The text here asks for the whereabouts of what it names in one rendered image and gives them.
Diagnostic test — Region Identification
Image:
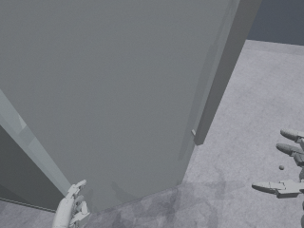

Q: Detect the fridge door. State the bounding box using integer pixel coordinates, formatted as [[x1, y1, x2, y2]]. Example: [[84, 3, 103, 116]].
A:
[[0, 0, 240, 214]]

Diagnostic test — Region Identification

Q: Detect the left robot hand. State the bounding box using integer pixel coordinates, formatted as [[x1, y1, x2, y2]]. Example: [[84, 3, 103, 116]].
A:
[[51, 180, 90, 228]]

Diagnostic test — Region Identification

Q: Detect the handle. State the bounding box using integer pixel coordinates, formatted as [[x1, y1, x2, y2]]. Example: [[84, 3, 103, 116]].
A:
[[191, 0, 262, 146]]

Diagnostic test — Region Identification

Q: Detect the right robot hand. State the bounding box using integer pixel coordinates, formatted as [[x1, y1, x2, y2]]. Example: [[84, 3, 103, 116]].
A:
[[252, 128, 304, 199]]

